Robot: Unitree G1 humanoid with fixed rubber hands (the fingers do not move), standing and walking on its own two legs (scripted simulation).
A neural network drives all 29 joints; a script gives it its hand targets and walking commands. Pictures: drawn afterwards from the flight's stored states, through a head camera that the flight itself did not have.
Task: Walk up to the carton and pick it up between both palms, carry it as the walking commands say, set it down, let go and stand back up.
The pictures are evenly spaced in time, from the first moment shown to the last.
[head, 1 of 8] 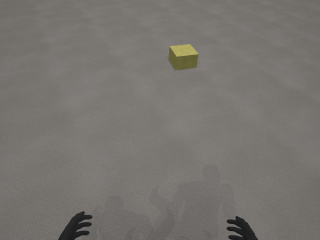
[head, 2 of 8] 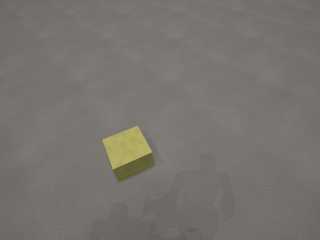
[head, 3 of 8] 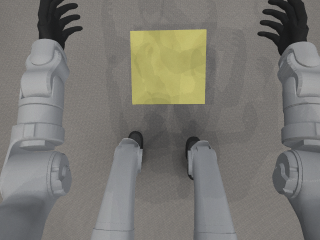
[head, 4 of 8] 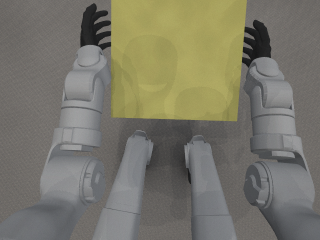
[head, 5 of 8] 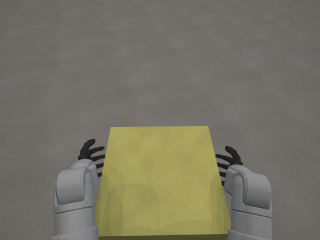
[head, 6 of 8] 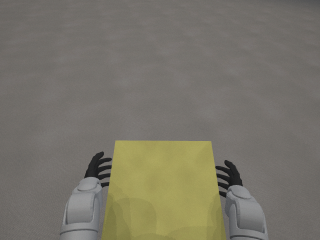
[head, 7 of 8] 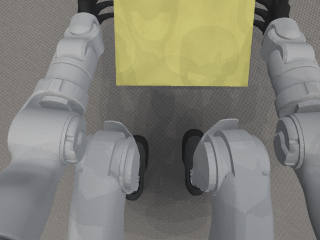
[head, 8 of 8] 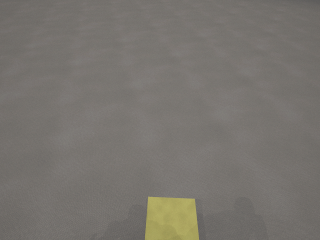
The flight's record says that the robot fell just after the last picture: no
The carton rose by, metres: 0.72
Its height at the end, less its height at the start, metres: +0.00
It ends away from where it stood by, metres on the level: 1.43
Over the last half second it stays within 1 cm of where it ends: yes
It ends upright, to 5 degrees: yes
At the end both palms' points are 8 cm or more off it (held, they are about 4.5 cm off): yes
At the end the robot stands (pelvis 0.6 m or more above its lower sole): yes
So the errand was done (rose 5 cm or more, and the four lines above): yes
